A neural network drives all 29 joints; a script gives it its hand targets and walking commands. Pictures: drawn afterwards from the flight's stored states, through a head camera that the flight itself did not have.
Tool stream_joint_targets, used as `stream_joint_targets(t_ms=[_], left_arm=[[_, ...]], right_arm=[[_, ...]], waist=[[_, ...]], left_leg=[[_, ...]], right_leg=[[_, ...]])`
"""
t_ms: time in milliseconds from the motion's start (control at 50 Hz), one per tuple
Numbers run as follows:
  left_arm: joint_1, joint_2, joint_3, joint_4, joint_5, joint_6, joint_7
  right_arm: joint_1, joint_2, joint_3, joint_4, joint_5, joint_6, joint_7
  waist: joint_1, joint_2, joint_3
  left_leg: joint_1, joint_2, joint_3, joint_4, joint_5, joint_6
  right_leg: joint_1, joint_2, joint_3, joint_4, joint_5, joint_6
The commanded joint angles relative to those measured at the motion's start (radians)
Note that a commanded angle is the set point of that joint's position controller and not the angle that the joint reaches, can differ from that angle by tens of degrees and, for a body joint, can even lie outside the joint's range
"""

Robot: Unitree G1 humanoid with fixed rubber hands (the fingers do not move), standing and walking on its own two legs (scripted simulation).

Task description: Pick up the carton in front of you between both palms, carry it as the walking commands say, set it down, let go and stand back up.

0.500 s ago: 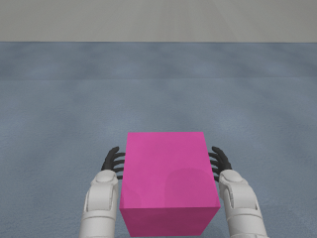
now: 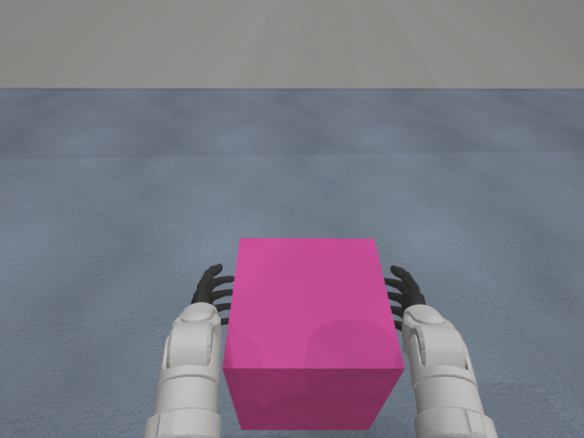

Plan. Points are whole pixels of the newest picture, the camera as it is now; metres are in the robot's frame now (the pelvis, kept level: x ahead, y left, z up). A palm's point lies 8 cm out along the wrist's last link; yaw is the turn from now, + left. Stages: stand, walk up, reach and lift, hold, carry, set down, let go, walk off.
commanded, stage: set down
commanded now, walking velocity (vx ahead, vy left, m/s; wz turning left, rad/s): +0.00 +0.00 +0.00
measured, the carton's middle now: (306, 336) +0.31 +0.00 -0.04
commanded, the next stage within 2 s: none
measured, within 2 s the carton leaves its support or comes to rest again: neither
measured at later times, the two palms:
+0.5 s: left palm (217, 351) +0.34 +0.16 -0.16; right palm (372, 344) +0.36 -0.14 -0.16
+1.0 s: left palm (224, 358) +0.40 +0.17 -0.29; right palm (354, 346) +0.43 -0.13 -0.28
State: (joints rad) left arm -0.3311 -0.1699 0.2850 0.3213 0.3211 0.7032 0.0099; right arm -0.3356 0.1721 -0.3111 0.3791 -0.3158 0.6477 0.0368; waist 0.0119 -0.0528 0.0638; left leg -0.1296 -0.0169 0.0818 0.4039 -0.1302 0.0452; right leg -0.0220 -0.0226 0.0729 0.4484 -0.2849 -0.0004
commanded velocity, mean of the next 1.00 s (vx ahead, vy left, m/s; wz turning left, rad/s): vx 0.00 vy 0.00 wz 0.00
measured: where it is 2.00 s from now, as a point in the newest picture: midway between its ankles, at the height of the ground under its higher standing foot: outside the picture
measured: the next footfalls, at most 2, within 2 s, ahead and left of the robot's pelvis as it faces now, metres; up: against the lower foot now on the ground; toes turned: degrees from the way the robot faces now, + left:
none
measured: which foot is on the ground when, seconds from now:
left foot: down 0.00-1.00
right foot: down 0.00-1.00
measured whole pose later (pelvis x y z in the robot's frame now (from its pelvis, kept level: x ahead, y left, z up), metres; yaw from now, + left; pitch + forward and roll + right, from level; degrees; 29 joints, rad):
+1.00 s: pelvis -0.05 -0.01 -0.20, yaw -4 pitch +44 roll -3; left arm -0.87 -0.05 0.48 0.53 0.25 0.32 0.04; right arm -0.95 0.04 -0.42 0.67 -0.20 0.27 -0.04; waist 0.06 -0.06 -0.15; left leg -1.84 -0.01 -0.08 1.43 -0.36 -0.03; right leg -1.72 0.08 0.04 1.50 -0.55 0.04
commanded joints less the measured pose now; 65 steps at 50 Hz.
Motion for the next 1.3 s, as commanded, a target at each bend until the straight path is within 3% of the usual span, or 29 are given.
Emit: stream_joint_targets(t_ms=[0, 140, 220, 280, 360, 440, 480, 520, 580, 660, 700, 760, 880, 960, 1080, 1280], left_arm=[[-0.606, -0.879, -0.440, 0.058, -0.212, -0.080, -0.255], [-0.693, -0.691, -0.163, 0.230, -0.038, -0.215, -0.228], [-0.646, -0.598, -0.117, 0.249, 0.007, -0.322, -0.223], [-0.661, -0.627, -0.190, 0.253, -0.027, -0.422, -0.234], [-0.722, -0.699, -0.335, 0.250, -0.108, -0.539, -0.243], [-0.814, -0.691, -0.471, 0.130, -0.199, -0.590, -0.227], [-0.840, -0.682, -0.514, 0.083, -0.226, -0.582, -0.225], [-0.853, -0.689, -0.520, 0.098, -0.231, -0.564, -0.233], [-0.853, -0.737, -0.457, 0.195, -0.194, -0.519, -0.253], [-0.865, -0.780, -0.334, 0.298, -0.132, -0.456, -0.256], [-0.891, -0.785, -0.301, 0.320, -0.117, -0.435, -0.250], [-0.957, -0.786, -0.284, 0.322, -0.114, -0.420, -0.245], [-1.113, -0.814, -0.357, 0.263, -0.172, -0.418, -0.215], [-1.194, -0.817, -0.414, 0.223, -0.219, -0.412, -0.186], [-1.275, -0.792, -0.417, 0.215, -0.242, -0.399, -0.155], [-1.412, -0.690, -0.305, 0.256, -0.226, -0.407, -0.155]], right_arm=[[-0.615, 0.919, 0.414, 0.049, 0.180, -0.077, 0.215], [-0.715, 0.785, 0.173, 0.211, 0.015, -0.205, 0.151], [-0.658, 0.694, 0.129, 0.233, -0.014, -0.317, 0.119], [-0.665, 0.721, 0.205, 0.214, 0.029, -0.419, 0.107], [-0.736, 0.798, 0.388, 0.179, 0.117, -0.529, 0.085], [-0.799, 0.810, 0.567, 0.069, 0.213, -0.579, 0.041], [-0.824, 0.812, 0.600, 0.030, 0.227, -0.569, 0.019], [-0.841, 0.827, 0.589, 0.033, 0.218, -0.543, 0.009], [-0.877, 0.871, 0.556, 0.104, 0.205, -0.491, 0.040], [-0.968, 0.882, 0.496, 0.195, 0.204, -0.429, 0.112], [-1.010, 0.866, 0.464, 0.227, 0.202, -0.411, 0.139], [-1.059, 0.836, 0.412, 0.269, 0.193, -0.401, 0.160], [-1.158, 0.781, 0.389, 0.293, 0.205, -0.414, 0.163], [-1.231, 0.751, 0.409, 0.287, 0.237, -0.413, 0.162], [-1.321, 0.729, 0.415, 0.309, 0.272, -0.394, 0.170], [-1.453, 0.677, 0.390, 0.384, 0.280, -0.385, 0.151]], waist=[[0.002, 0.033, -0.184], [0.035, 0.044, -0.153], [0.041, 0.038, -0.238], [0.042, 0.045, -0.388], [0.044, 0.043, -0.691], [0.068, 0.070, -1.115], [0.062, 0.068, -1.233], [0.050, 0.048, -1.219], [0.055, 0.022, -1.088], [0.109, 0.002, -0.979], [0.118, -0.005, -0.976], [0.107, -0.003, -1.001], [0.070, 0.060, -1.153], [0.063, 0.098, -1.264], [0.088, 0.100, -1.314], [0.137, 0.012, -1.262]], left_leg=[[0.355, -0.023, -0.201, -0.018, -0.132, -0.030], [0.165, -0.051, -0.155, 0.118, -0.084, -0.012], [0.026, -0.069, -0.128, 0.225, 0.071, -0.011], [-0.036, -0.081, -0.129, 0.324, 0.198, -0.015], [-0.082, -0.087, -0.139, 0.483, 0.407, -0.015], [-0.113, -0.096, -0.138, 0.642, 0.614, -0.025], [-0.264, -0.108, -0.115, 0.676, 0.545, -0.044], [-0.453, -0.120, -0.095, 0.692, 0.406, -0.053], [-0.614, -0.125, -0.075, 0.705, 0.216, -0.052], [-0.706, -0.118, -0.065, 0.729, 0.077, -0.048], [-0.724, -0.117, -0.064, 0.754, 0.064, -0.051], [-0.746, -0.114, -0.067, 0.803, 0.063, -0.059], [-0.749, -0.112, -0.066, 0.921, 0.097, -0.089], [-0.738, -0.114, -0.063, 0.991, 0.105, -0.105], [-0.798, -0.119, -0.048, 1.075, 0.093, -0.110], [-1.014, -0.117, -0.013, 1.212, 0.063, -0.099]], right_leg=[[-0.413, 0.084, 0.030, -0.109, -0.095, -0.060], [-0.560, 0.108, 0.013, 0.013, -0.113, -0.046], [-0.639, 0.134, -0.004, 0.105, -0.016, -0.020], [-0.698, 0.155, -0.005, 0.187, 0.065, -0.004], [-0.804, 0.167, -0.005, 0.313, 0.233, 0.024], [-0.851, 0.171, 0.004, 0.464, 0.431, 0.047], [-0.785, 0.173, 0.004, 0.528, 0.491, 0.058], [-0.767, 0.173, -0.003, 0.568, 0.467, 0.067], [-0.915, 0.188, -0.027, 0.578, 0.243, 0.069], [-1.142, 0.200, -0.054, 0.615, 0.025, 0.057], [-1.237, 0.205, -0.067, 0.645, -0.017, 0.052], [-1.359, 0.214, -0.084, 0.701, -0.051, 0.044], [-1.522, 0.235, -0.117, 0.835, -0.071, 0.027], [-1.592, 0.243, -0.132, 0.917, -0.081, 0.019], [-1.677, 0.246, -0.144, 1.013, -0.101, 0.017], [-1.756, 0.241, -0.143, 1.132, -0.116, 0.027]])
